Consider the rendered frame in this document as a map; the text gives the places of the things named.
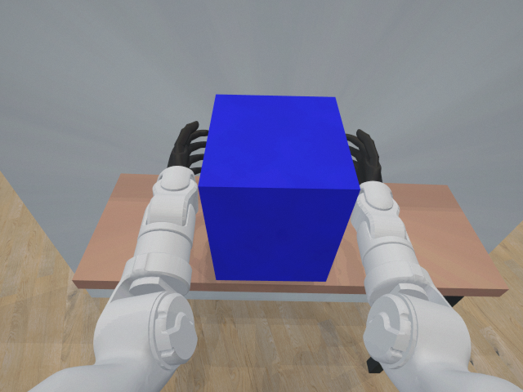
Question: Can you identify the right robot forearm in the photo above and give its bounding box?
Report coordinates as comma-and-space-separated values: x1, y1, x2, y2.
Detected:
351, 181, 472, 361

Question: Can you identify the table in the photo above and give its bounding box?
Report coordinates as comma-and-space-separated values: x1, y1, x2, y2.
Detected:
72, 173, 509, 373

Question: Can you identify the robot right hand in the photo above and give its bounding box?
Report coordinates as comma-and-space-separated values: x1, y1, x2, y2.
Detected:
346, 129, 382, 185

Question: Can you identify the robot left hand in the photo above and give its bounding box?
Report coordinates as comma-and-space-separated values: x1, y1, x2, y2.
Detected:
167, 121, 208, 175

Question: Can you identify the right robot upper arm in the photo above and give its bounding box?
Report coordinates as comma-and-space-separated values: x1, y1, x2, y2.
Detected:
363, 292, 523, 392

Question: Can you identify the left robot forearm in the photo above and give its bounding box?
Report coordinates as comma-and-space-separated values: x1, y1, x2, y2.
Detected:
93, 166, 199, 353

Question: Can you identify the carton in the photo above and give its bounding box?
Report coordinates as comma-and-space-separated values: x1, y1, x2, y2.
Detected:
198, 94, 360, 282

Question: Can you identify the left robot upper arm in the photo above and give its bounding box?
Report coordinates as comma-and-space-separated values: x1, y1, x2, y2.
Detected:
28, 291, 198, 392

